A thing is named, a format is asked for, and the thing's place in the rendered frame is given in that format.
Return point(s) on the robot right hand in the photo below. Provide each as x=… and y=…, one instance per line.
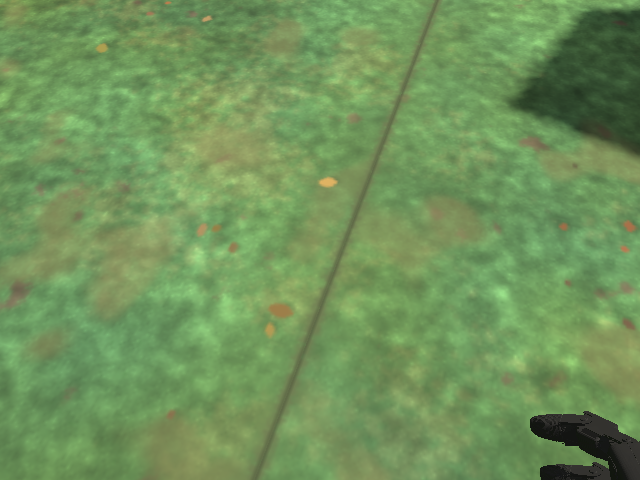
x=594, y=435

